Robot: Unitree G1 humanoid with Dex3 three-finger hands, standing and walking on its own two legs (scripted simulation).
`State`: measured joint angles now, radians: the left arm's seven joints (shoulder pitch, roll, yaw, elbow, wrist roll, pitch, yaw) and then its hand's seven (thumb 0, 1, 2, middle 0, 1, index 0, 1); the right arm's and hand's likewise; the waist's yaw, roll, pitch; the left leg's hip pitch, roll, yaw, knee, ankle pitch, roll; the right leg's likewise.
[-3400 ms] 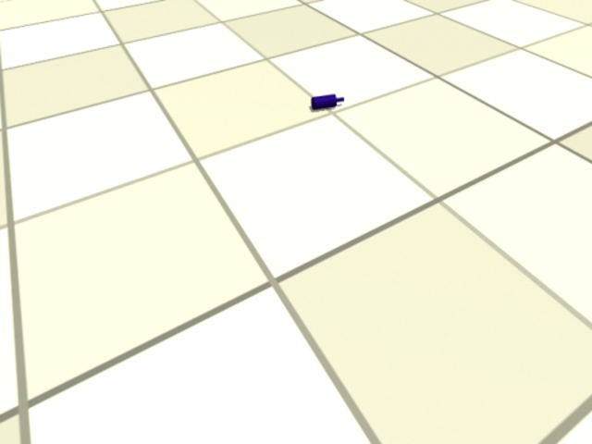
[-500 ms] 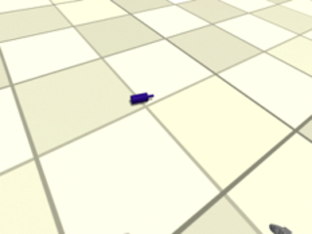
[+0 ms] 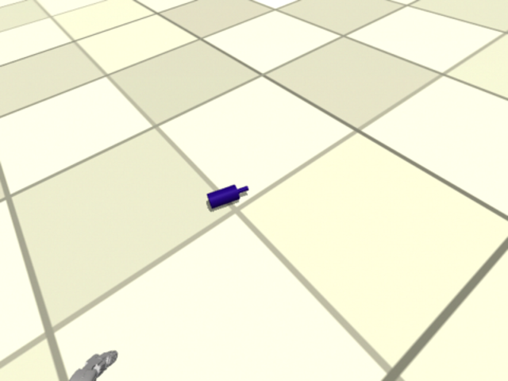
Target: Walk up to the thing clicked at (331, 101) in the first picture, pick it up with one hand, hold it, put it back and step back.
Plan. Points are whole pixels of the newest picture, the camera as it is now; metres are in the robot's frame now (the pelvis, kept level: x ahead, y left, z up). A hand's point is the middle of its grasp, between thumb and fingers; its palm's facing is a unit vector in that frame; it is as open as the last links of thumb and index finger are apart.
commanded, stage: walk up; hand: left
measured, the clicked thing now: (228, 194) +1.06 +0.22 -0.72
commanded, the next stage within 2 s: none
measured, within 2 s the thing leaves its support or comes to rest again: neither
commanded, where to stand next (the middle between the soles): +0.63 +0.05 m, yaw -1 degrees
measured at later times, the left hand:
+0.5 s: hand (102, 336) +0.23 +0.33 -0.15, palm faces -0.05 -0.94 -0.33, open 7.4 cm
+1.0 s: hand (137, 235) +0.44 +0.31 -0.12, palm faces -0.03 -0.92 -0.40, open 7.4 cm
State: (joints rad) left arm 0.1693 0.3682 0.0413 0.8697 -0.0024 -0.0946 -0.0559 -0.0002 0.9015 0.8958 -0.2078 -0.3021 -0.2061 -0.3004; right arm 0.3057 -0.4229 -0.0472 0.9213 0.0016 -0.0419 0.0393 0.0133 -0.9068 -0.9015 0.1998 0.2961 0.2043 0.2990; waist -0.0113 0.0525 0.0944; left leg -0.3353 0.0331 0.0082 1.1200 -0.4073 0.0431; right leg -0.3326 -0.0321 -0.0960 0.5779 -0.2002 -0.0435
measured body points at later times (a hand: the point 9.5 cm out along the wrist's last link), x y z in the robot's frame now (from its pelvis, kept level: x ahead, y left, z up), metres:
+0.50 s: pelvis +0.20 +0.06 +0.01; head +0.21 +0.08 +0.46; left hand +0.24 +0.38 -0.12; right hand +0.29 -0.27 -0.08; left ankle +0.24 +0.16 -0.73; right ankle +0.22 -0.09 -0.67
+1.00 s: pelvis +0.38 +0.03 +0.01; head +0.40 +0.02 +0.46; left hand +0.44 +0.36 -0.09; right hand +0.46 -0.28 -0.12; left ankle +0.47 +0.18 -0.69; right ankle +0.40 -0.09 -0.73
